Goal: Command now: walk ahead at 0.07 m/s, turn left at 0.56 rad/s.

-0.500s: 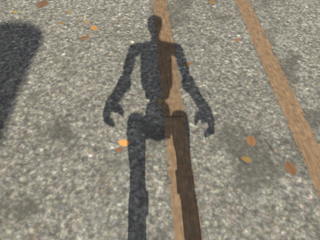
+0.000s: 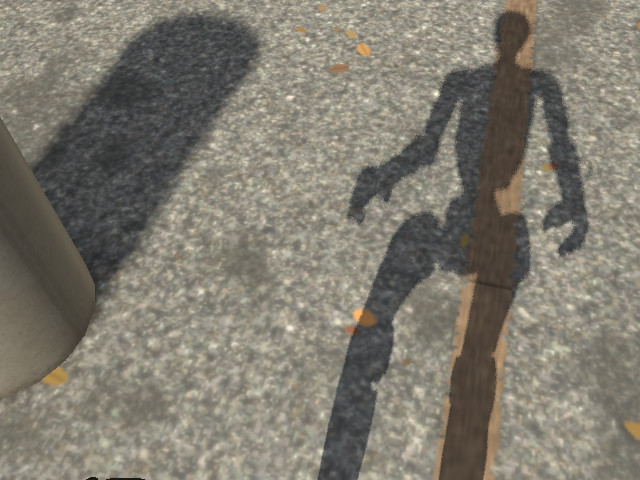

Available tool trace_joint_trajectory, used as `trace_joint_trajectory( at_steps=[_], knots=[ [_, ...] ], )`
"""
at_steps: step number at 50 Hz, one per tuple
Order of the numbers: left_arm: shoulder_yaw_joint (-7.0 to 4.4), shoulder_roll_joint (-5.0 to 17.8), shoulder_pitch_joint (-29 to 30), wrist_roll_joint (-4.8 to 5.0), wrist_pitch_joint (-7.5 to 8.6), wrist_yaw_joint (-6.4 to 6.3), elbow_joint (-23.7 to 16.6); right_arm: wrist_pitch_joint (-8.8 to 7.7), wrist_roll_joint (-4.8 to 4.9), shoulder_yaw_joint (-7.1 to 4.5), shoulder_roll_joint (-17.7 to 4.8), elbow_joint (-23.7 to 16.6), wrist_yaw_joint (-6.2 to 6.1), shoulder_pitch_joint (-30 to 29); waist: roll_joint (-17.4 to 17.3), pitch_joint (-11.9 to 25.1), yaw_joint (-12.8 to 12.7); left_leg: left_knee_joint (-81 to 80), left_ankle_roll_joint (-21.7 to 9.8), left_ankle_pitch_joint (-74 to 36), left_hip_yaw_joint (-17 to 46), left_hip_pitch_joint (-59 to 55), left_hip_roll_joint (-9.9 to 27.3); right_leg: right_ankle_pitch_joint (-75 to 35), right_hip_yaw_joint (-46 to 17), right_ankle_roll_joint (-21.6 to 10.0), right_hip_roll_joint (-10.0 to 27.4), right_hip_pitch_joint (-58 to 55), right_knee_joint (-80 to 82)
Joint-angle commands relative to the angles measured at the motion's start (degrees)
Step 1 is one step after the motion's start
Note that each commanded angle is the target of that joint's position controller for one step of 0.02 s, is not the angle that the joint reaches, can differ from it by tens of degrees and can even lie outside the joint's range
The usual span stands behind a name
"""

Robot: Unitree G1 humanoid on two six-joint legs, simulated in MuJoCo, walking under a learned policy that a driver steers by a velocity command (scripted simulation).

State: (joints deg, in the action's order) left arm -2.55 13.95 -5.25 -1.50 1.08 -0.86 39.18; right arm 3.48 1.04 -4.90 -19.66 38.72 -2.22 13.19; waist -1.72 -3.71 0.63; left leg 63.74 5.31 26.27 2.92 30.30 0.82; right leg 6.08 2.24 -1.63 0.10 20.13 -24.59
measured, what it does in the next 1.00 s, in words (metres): steps on the spot: left foot, then right foot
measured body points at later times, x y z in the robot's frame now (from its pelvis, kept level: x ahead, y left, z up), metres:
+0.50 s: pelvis +0.02 +0.05 +0.00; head +0.04 +0.07 +0.45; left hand +0.08 +0.34 -0.13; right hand +0.22 -0.17 -0.09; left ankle +0.02 +0.14 -0.74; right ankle +0.03 -0.10 -0.70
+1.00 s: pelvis +0.01 +0.00 +0.01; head +0.04 -0.03 +0.46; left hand +0.19 +0.27 -0.08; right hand +0.11 -0.31 -0.10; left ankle +0.06 +0.17 -0.67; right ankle -0.01 -0.07 -0.74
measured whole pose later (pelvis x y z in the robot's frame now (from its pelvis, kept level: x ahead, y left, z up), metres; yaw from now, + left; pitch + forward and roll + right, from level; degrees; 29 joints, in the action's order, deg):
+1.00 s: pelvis +0.01 +0.00 +0.01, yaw -11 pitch +2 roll +2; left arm -3.6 17.4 -10.6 0.9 -1.1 -1.6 41.9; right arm 1.1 0.1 -5.8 -18.6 43.4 -2.6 5.7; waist -1.5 -2.9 -0.5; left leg 53.0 5.8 19.3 4.5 28.4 -0.2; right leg 12.3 -6.0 -3.9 -3.2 12.6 -23.7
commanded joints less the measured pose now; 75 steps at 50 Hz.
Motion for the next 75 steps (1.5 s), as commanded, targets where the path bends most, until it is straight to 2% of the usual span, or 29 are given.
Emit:
trace_joint_trajectory(
  at_steps=[1, 6, 9, 10, 11, 12, 13, 15, 18, 26, 31, 34, 35, 36, 37, 38, 40, 42, 48, 52, 56, 60, 61, 62, 63, 64, 66, 72, 75],
  knots=[
    [-2.85, 9.4, 1.8, 0.34, 0.25, -0.66, -2.9, -0.22, -0.41, -0.28, -1.9, -3.9, 0.36, 3.3, 9.5, 10.1, 0.2, -6.1, -0.2, -3.8, -0.9, -2.4, 2.6, -13.7, -9.0, -12.9, 15.3, -8.5, 8.5],
    [-3.74, 12.1, 1.7, 1.28, -0.66, -0.32, -1.7, -0.08, -0.29, -0.41, -3.6, -5.7, 1.97, 0.5, 10.4, 10.0, -0.5, -17.6, -2.9, -6.9, -3.6, -9.1, 2.6, -7.9, -5.9, -11.8, 17.2, -8.4, 8.1],
    [-3.62, 12.1, 1.1, 2.85, -1.09, -0.22, -0.1, -0.22, -0.71, -0.87, -3.7, -4.7, 2.36, 3.4, 9.0, 9.5, 1.6, -32.5, -6.4, -12.9, -6.0, -17.6, -0.2, -3.6, -3.5, -7.6, 15.6, -6.6, 2.3],
    [-3.08, 10.1, -1.9, 2.94, -1.21, -0.05, 1.4, -0.33, -1.06, -1.30, -5.1, -4.2, 2.10, 5.0, 5.6, 8.8, 1.8, -38.8, -8.4, -17.8, -3.0, -22.9, 0.4, 2.2, -0.8, -3.6, 13.0, -2.4, -2.8],
    [-1.67, 5.6, -3.5, 0.68, -1.20, 0.52, 0.8, -0.43, -1.38, -2.26, -10.3, -5.2, 1.16, 5.2, -10.5, 8.7, -0.5, -43.9, -13.2, -31.8, 15.8, -29.6, 14.3, 18.9, 6.1, 2.9, 6.2, 9.0, -18.8],
    [-2.25, 7.6, 0.5, 0.25, -1.08, -0.16, -1.6, -1.11, -2.86, -2.50, -13.3, -6.9, 1.26, 2.9, -16.2, 7.0, 1.3, -45.9, -23.3, -35.7, 25.5, -23.3, 23.1, 31.7, 1.5, 4.9, 0.4, 17.0, -29.4],
    [-3.03, 10.3, 2.0, 0.92, -1.33, -0.52, -1.0, -2.19, -3.58, -1.41, -9.4, -6.7, 1.47, 2.2, -10.4, 7.9, 2.6, -46.3, -23.3, -32.9, 20.8, -21.2, 20.3, 29.4, -2.9, 4.7, 2.4, 15.5, -36.1],
    [-3.22, 9.1, -2.7, 1.58, -2.14, -0.75, 2.7, -3.51, -2.75, 0.21, -4.5, -5.7, 1.62, -3.3, -6.3, 8.3, -0.9, -45.3, -16.9, -27.3, 11.2, -21.0, 13.7, 21.3, -4.2, 4.6, 3.7, 13.1, -36.3],
    [-2.84, 7.7, -6.2, 1.81, -2.71, -0.33, 5.5, -4.40, -2.93, 2.31, 0.5, -3.7, 1.25, -5.8, -6.7, 8.2, -2.4, -45.1, -15.4, -33.6, 3.6, -18.5, 10.8, 13.7, -4.7, 6.6, 3.6, 5.5, -33.3],
    [-2.31, 8.9, -2.4, 2.74, -3.06, -0.34, 2.7, -2.62, -1.75, -0.38, -5.8, -0.1, -0.13, -4.0, -5.2, 5.0, 1.8, -43.9, -20.1, -33.7, 8.1, -25.9, 17.7, 21.2, -2.6, 6.5, 3.4, 7.1, -22.6],
    [-2.17, 7.4, -4.4, 2.85, -3.48, 0.44, 2.5, -2.00, -1.47, -1.16, -5.7, 0.4, -0.52, -7.0, -4.7, 7.3, 0.4, -41.7, -19.8, -42.4, 4.5, -27.1, 18.5, 20.7, -0.1, 4.9, 2.8, 3.3, -18.9],
    [-2.58, 7.4, -7.9, 2.97, -3.76, 1.54, 3.3, -1.44, -0.42, -1.54, -5.8, 0.8, -0.49, -9.3, -5.5, 8.6, -2.4, -37.5, -16.2, -39.2, -0.5, -24.5, 16.4, 10.0, 2.8, 1.8, 0.7, -5.0, -6.2],
    [-3.05, 8.8, -8.9, 2.51, -3.77, 1.53, 3.3, -1.43, 0.12, -1.60, -5.2, 1.9, -0.38, -7.4, -3.5, 8.3, -2.8, -33.9, -12.4, -31.4, -3.3, -21.3, 14.1, 2.0, 0.6, -0.4, 0.6, -9.3, 0.5],
    [-4.49, 14.1, -9.9, 2.28, -3.69, 0.79, 2.9, -1.67, -1.19, -1.17, -2.7, 1.8, -0.05, -6.1, 8.2, 8.5, -1.4, -21.6, -6.5, -17.2, -9.6, -10.5, 8.7, -13.4, -12.8, -4.6, 9.2, -17.6, 4.6],
    [-5.53, 19.4, -10.5, 1.26, -3.06, 0.69, 2.0, -2.08, -2.81, -0.26, -0.6, -2.1, -0.24, -12.2, 19.4, 6.6, -3.2, -10.2, -1.8, 10.0, -9.3, 5.1, -1.6, -28.2, -31.3, -16.3, 21.9, -20.5, 5.5],
    [-4.84, 16.9, -10.8, -0.09, -1.73, 0.94, 1.2, -2.32, -2.44, -0.88, -2.5, -2.3, -0.32, -14.6, 11.2, 9.3, -5.3, 0.3, -1.6, 13.9, -1.1, 7.0, -1.3, -26.0, -31.1, -20.2, 22.5, -20.3, 6.1],
    [-4.33, 14.7, -4.7, 1.28, -0.28, 0.58, 0.4, -2.20, -1.04, -1.77, -3.9, 0.0, -0.30, -11.0, 6.2, 7.0, -1.5, 2.2, -2.2, 4.2, 1.3, 8.4, 0.6, -19.1, -22.1, -14.1, 15.9, -18.7, 5.4],
    [-3.31, 12.2, -2.7, 2.66, -0.56, -0.20, -0.1, -2.28, -1.63, -2.12, -4.5, 0.9, -0.75, -9.7, 6.9, 6.7, -0.5, 1.1, -1.1, -1.9, 1.6, 6.8, 0.7, -20.0, -19.6, -11.7, 13.1, -17.2, 5.3],
    [-3.76, 13.7, -5.4, 2.35, -1.70, -1.14, -0.5, -3.21, -0.92, -1.58, -2.7, 0.6, -0.67, -10.2, 8.4, 7.1, -1.8, -10.4, 0.9, -7.0, 1.8, 4.5, -1.0, -15.2, -20.9, -11.6, 10.6, -18.3, 5.0],
    [-3.82, 14.2, -6.0, 2.66, -1.54, -0.99, -0.7, -4.65, -0.29, -1.40, -3.2, -0.3, 0.61, -12.5, 11.4, 4.2, -3.6, -21.3, 0.2, -8.5, 1.9, 1.4, -1.3, 19.3, -27.3, -12.1, 9.4, -13.1, 10.5],
    [-3.22, 13.5, -6.8, 2.25, -0.91, -0.38, -0.2, -7.46, 0.07, -0.95, -3.1, 0.1, 2.30, -11.6, 11.4, 4.4, -4.3, -29.5, -2.0, -8.2, -0.1, -5.8, -1.3, 21.5, -28.5, -11.8, 9.6, -11.1, 9.6],
    [-1.74, 10.5, -6.2, 2.02, -0.38, 0.09, 0.2, -9.55, 0.10, -0.96, -2.6, 3.0, 2.81, -3.9, 8.7, 4.1, 0.4, -40.9, -5.8, -14.2, -1.7, -22.4, -1.0, 23.8, -27.9, -8.7, 5.8, -3.0, 4.7],
    [-0.79, 7.5, -5.3, 1.79, 0.08, 0.20, -0.3, -9.85, -0.38, -1.31, -4.3, 4.0, 2.40, 1.3, 5.4, 5.7, 2.6, -42.3, -7.9, -11.2, 4.3, -29.8, 4.7, 24.3, -24.5, -6.2, 3.2, 2.5, -3.0],
    [0.13, 4.1, -6.0, 2.14, 0.78, 0.29, -1.7, -9.85, -1.41, -2.14, -9.1, 5.2, 2.17, 5.8, -6.2, 6.4, 2.0, -47.8, -13.5, 0.5, 20.2, -36.5, 13.5, 24.8, -13.7, -2.6, -4.6, 12.8, -17.5],
    [-0.89, 8.4, -2.7, 3.27, 1.58, -0.15, -3.9, -9.88, -1.77, -2.98, -11.0, 6.6, 2.93, 9.5, -11.6, 2.4, 3.9, -53.4, -20.6, 10.9, 36.7, -35.4, 21.9, 30.5, -10.7, -1.2, -4.7, 23.4, -28.6],
    [-1.99, 12.0, -2.6, 3.52, 2.21, -0.12, -3.4, -10.18, -0.88, -1.78, -7.4, 6.2, 3.10, 7.7, -7.3, -1.6, 3.0, -53.8, -21.3, 14.3, 35.6, -33.3, 21.3, 26.9, -12.1, -1.3, -1.3, 27.2, -34.4],
    [-2.16, 11.3, -3.2, 2.28, 3.23, 0.66, -2.4, -9.91, -0.31, -0.65, -4.7, 5.2, 3.01, 5.1, -6.3, -1.7, 1.7, -54.5, -18.6, 7.7, 27.4, -32.9, 16.1, 17.7, -8.2, -0.7, 2.0, 27.7, -35.9],
    [-0.40, 4.4, 5.0, 1.64, 5.16, 2.26, -5.0, -8.04, 0.10, -0.34, -5.2, 5.2, 1.52, 7.4, -5.7, -0.2, 3.4, -54.8, -16.6, -18.7, 11.9, -25.1, 7.9, 3.2, -2.6, 3.8, 0.8, 15.3, -15.7],
    [-0.52, 5.1, 7.6, 2.40, 5.41, 2.94, -5.9, -7.37, 0.36, -0.76, -6.7, 5.5, 1.30, 10.3, -6.2, 0.5, 4.1, -53.3, -16.3, -20.9, 11.9, -21.8, 8.5, -1.3, -2.1, 4.8, -1.3, 7.3, -8.4]
  ],
)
